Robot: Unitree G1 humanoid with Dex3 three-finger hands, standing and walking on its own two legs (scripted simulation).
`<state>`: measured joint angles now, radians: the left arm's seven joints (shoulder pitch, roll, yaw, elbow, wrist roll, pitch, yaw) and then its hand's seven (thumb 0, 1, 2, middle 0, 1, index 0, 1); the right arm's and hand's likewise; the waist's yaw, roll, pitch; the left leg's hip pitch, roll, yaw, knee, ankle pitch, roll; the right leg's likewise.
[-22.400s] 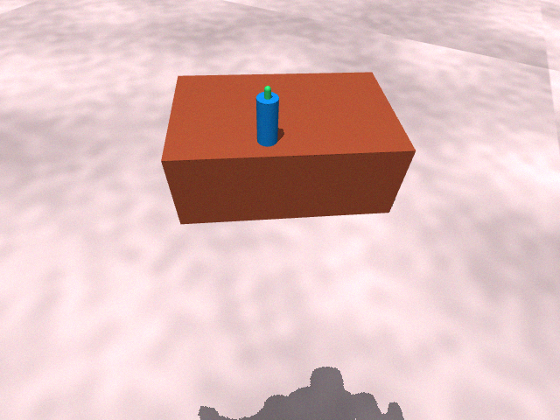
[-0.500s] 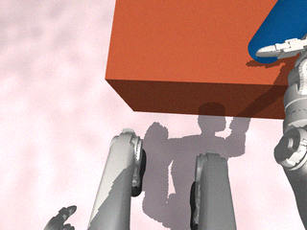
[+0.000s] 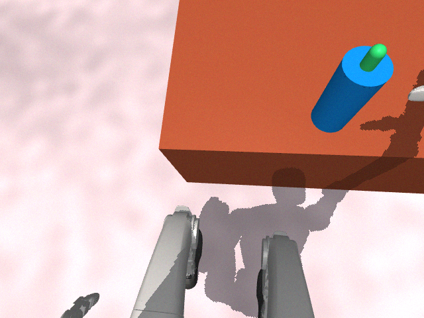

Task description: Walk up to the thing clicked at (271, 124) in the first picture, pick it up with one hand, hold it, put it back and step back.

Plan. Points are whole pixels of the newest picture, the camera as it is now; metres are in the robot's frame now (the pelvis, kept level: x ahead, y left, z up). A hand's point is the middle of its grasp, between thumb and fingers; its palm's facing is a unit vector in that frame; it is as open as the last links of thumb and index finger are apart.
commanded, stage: home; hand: right
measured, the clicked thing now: (349, 89) +0.56 -0.20 -0.06
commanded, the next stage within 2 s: rest in 0.12 s
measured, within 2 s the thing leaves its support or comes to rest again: neither
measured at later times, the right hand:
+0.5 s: hand out of the picture +0.48 -0.32 +0.12, palm faces +0.23 +0.95 -0.20, open 17.1 cm
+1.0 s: hand (401, 236) +0.27 -0.18 +0.09, palm faces +0.02 +0.98 -0.18, open 16.9 cm
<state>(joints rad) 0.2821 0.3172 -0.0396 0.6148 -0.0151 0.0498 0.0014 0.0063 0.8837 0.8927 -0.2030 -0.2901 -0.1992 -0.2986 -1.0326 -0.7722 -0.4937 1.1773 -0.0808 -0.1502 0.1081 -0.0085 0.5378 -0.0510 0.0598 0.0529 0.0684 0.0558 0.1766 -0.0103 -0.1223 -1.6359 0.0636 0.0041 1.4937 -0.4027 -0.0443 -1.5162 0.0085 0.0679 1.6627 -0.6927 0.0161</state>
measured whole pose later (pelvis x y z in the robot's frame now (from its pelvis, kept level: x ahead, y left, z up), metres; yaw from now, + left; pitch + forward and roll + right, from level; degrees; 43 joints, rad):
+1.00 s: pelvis +0.09 +0.01 +0.16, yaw -1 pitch +11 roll +2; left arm 0.25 0.25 -0.01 0.54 -0.05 -0.06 0.11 0.01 0.84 0.86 -0.20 -0.28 -0.20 -0.28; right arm 0.31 -0.26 -0.06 0.14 0.07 0.39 0.07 -0.01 0.46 -0.09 0.09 0.09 0.09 0.09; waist 0.03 -0.06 -0.14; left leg -0.69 0.03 0.06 0.85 -0.35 -0.02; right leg -0.57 -0.05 0.07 0.93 -0.56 0.03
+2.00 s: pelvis +0.08 +0.01 +0.15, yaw -1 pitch +10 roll +3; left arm 0.27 0.22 -0.03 0.52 -0.01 -0.23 0.16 0.02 0.90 0.90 -0.21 -0.30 -0.21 -0.30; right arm 0.49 -0.23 -0.03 -0.16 0.04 0.48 -0.01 -0.01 0.53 -0.06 0.06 0.05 0.06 0.06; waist 0.03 -0.05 -0.15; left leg -0.74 0.04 0.06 0.93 -0.37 -0.03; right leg -0.62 -0.04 0.08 1.03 -0.59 0.03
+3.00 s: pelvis +0.07 +0.01 +0.15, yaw -1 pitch +10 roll +2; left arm 0.27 0.23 -0.02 0.54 -0.01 -0.24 0.16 0.02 0.90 0.90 -0.21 -0.30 -0.21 -0.30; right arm 0.50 -0.23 -0.03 -0.16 0.05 0.48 -0.01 -0.01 0.52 -0.07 0.06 0.05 0.06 0.06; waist 0.03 -0.05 -0.15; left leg -0.74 0.03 0.06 0.94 -0.37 -0.02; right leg -0.62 -0.04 0.08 1.03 -0.59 0.03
